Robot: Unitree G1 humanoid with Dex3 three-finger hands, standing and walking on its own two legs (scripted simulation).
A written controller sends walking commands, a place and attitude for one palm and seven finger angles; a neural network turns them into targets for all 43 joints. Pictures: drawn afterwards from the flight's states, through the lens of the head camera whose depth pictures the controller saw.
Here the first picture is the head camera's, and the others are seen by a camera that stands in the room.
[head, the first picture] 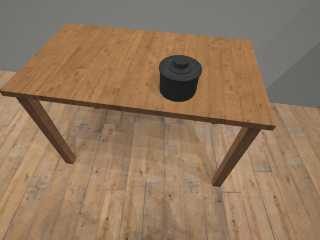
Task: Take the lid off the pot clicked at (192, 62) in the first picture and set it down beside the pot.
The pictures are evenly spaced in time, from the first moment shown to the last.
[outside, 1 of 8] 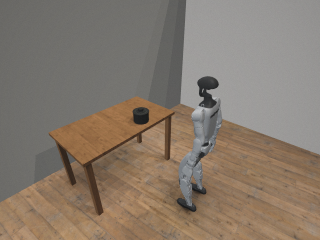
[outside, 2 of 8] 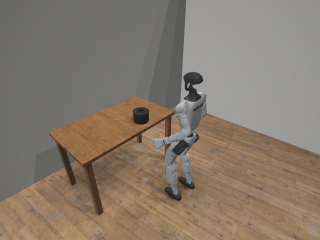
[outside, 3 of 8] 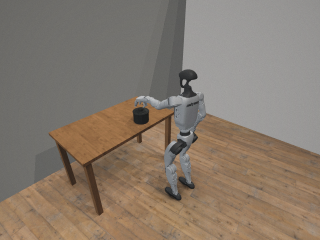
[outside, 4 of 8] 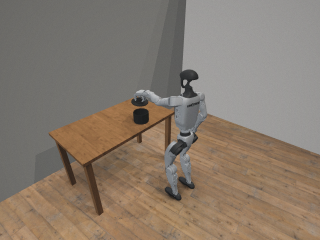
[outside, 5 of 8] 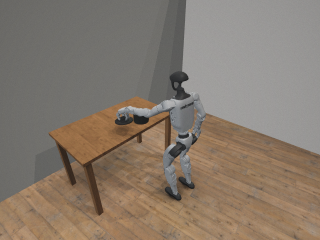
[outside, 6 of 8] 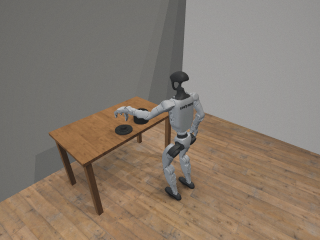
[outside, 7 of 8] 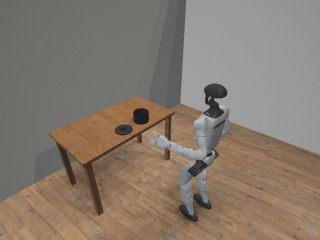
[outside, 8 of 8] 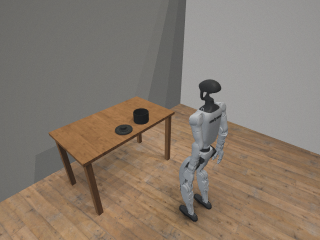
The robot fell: no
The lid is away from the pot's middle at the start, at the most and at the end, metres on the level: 0.00 0.26 0.24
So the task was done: yes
